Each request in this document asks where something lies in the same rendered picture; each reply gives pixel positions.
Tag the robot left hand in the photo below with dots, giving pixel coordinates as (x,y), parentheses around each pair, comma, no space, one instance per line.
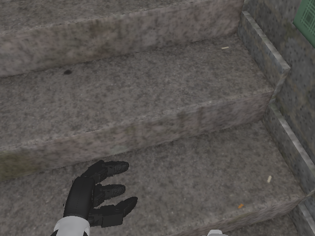
(84,195)

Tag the robot left forearm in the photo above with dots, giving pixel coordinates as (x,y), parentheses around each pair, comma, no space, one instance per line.
(72,226)

